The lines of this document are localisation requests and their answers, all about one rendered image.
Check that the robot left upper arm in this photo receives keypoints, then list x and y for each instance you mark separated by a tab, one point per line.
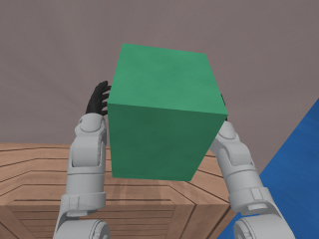
84	229

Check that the left robot hand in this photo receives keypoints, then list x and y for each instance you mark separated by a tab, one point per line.
96	104

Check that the carton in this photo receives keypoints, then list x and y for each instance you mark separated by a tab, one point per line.
164	112

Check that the right robot forearm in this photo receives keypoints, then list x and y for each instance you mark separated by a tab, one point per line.
247	194

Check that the pedestal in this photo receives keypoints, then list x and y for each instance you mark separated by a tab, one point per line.
33	178

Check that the robot right upper arm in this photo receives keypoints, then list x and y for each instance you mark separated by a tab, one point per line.
266	226

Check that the left robot forearm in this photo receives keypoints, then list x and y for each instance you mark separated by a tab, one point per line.
85	193

